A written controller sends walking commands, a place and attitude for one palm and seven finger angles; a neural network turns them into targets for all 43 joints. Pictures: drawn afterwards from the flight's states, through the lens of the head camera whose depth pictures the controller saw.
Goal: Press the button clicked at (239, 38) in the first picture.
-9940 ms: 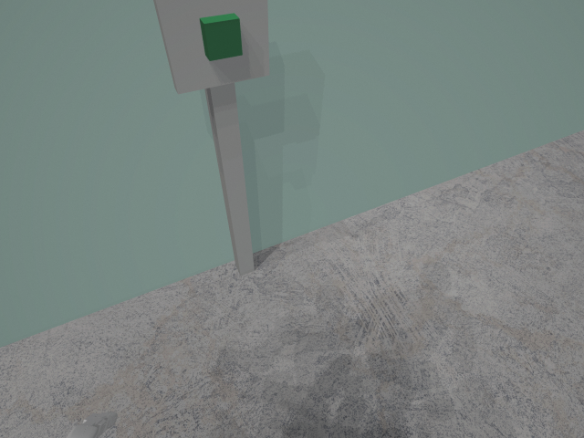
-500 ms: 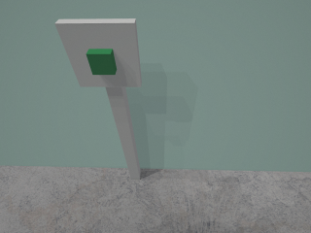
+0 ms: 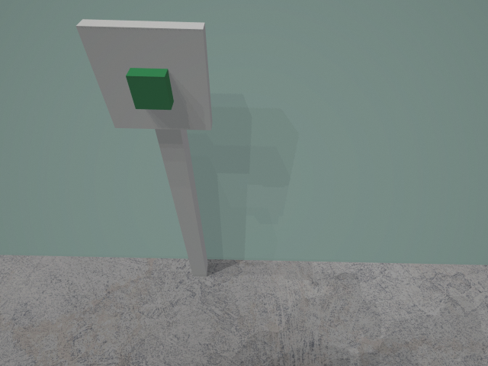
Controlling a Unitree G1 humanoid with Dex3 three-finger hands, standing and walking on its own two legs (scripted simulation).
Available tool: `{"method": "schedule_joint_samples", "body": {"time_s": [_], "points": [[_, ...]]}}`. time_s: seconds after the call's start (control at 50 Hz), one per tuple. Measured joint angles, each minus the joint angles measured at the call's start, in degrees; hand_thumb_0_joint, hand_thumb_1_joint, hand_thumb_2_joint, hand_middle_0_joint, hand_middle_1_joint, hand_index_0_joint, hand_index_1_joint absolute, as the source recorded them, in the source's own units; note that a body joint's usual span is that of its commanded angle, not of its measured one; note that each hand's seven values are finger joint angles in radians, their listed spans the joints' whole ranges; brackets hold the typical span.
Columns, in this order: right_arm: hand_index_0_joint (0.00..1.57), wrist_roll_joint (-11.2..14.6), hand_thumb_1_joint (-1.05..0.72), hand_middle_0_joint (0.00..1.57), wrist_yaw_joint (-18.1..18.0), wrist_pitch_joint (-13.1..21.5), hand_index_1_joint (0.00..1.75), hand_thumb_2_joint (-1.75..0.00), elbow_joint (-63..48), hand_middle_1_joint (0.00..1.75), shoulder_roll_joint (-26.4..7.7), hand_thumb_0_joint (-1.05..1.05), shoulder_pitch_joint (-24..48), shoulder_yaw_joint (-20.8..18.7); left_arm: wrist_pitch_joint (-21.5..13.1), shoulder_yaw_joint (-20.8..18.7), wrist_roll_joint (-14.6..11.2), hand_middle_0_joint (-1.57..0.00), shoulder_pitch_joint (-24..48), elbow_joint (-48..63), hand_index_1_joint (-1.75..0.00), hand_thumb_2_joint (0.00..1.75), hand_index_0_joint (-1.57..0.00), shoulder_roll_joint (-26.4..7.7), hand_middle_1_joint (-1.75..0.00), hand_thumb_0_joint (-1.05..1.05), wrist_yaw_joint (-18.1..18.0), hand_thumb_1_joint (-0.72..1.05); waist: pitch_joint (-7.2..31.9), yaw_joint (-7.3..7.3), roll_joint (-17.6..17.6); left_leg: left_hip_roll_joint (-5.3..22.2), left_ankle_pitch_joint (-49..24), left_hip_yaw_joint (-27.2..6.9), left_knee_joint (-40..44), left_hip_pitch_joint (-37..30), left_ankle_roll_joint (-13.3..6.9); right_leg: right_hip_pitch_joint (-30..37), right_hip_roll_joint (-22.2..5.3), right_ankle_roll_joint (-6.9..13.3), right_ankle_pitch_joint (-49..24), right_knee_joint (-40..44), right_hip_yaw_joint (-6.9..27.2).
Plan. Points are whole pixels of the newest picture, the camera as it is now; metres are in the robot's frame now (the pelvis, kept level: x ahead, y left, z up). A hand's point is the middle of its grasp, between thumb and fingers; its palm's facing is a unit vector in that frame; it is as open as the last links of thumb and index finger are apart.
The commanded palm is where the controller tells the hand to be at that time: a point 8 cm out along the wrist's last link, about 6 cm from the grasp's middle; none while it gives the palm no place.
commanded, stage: look again from close up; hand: left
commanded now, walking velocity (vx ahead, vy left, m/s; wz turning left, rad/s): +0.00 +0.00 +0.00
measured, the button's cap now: (151, 88) +0.56 +0.21 +0.17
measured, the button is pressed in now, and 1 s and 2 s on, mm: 0 0 0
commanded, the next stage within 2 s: shuffle to correct the standing spot in 0.50 s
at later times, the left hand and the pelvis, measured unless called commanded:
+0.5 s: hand out of the picture +0.03 +0.21 -0.18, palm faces +0.01 -0.98 -0.20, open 7.3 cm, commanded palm none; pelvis +0.02 +0.04 +0.00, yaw -1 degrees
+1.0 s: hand out of the picture +0.02 +0.17 -0.18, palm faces +0.02 -0.98 -0.18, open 7.3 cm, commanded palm none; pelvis +0.05 +0.01 -0.01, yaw -1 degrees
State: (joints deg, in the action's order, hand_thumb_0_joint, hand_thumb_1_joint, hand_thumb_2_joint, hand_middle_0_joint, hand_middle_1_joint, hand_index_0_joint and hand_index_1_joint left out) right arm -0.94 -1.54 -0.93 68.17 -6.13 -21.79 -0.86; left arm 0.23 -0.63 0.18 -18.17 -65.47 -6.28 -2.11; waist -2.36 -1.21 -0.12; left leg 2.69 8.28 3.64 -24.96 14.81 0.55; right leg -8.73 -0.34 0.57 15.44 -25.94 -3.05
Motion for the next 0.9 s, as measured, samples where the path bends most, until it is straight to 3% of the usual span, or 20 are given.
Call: {"method": "schedule_joint_samples", "body": {"time_s": [0.06, 0.14, 0.3, 0.38, 0.64, 0.9], "points": [[0.20, -0.14, -0.91, 0.20, 0.87, -0.25, 0.29, -0.90, -2.17, 0.29, -0.48, 0.01, 0.82, 0.23, -1.18, 0.82, 0.61, -0.20, -0.95, 1.05, -0.30, 0.90, -0.20, 0.57, -0.30, 0.00, -0.64, 0.91, -0.21, 0.01, -1.67, 0.55, 4.79, -1.44, -5.82, 3.56, 0.01, -1.09, 0.95, -0.17, 0.01, -0.41, -0.34], [0.20, -0.38, -0.91, 0.20, 1.26, 0.83, 0.29, -0.90, -5.17, 0.29, -0.95, 0.01, 1.61, 0.30, -1.51, 0.87, 0.65, -0.20, -1.49, 1.69, -0.30, 0.90, -0.20, 0.26, -0.30, 0.00, -0.54, 0.91, 0.38, -0.86, -2.24, -0.16, 4.33, -2.03, -9.14, 4.94, -1.27, -2.22, 0.40, -0.85, 2.39, -3.99, -0.46], [0.20, -0.62, -0.94, 0.20, 0.38, 1.01, 0.29, -0.90, -6.25, 0.29, -2.37, 0.04, 2.87, 0.76, -1.27, 0.42, 0.81, -0.20, -0.06, 4.03, -0.30, 0.90, -0.20, -1.42, -0.30, 0.00, -0.69, 0.91, 3.66, 0.91, -1.57, -2.64, 6.29, -0.50, -8.52, 3.10, -3.02, -1.39, -2.23, -2.06, 4.25, -5.11, 0.74], [0.20, -0.41, -0.94, 0.20, 0.56, 1.36, 0.29, -0.90, -6.92, 0.29, -3.20, 0.04, 4.11, 0.65, -1.26, 0.41, 0.85, -0.20, 0.36, 4.70, -0.30, 0.90, -0.20, -2.30, -0.30, 0.00, -0.60, 0.91, 3.45, 1.00, -0.59, -3.27, 5.48, 0.32, -6.40, 2.15, -3.31, -1.26, -2.91, -2.60, 3.84, -4.23, 1.48], [0.20, -0.04, -0.92, 0.20, 0.67, 1.86, 0.29, -0.90, -6.57, 0.29, -3.63, 0.01, 7.07, 1.05, -0.91, 0.76, 0.73, -0.20, 0.31, 3.58, -0.30, 0.90, -0.20, -3.37, -0.30, 0.00, -0.06, 0.91, 1.31, 1.37, 1.03, -3.09, 4.66, 0.51, -3.72, 0.65, -2.87, 0.08, -2.67, -2.79, 2.92, -1.57, 1.64], [0.20, -0.09, -0.92, 0.20, 0.38, 1.26, 0.29, -0.90, -5.01, 0.29, -3.11, 0.01, 6.52, 0.78, -1.32, 0.76, 0.91, -0.20, -1.98, 2.15, -0.30, 0.90, -0.20, -2.31, -0.30, 0.00, 0.18, 0.91, 1.68, 1.60, 0.68, -1.82, 7.32, 0.00, -5.94, 0.14, -1.25, 0.65, -1.45, -1.31, 5.71, -3.68, 1.30]]}}
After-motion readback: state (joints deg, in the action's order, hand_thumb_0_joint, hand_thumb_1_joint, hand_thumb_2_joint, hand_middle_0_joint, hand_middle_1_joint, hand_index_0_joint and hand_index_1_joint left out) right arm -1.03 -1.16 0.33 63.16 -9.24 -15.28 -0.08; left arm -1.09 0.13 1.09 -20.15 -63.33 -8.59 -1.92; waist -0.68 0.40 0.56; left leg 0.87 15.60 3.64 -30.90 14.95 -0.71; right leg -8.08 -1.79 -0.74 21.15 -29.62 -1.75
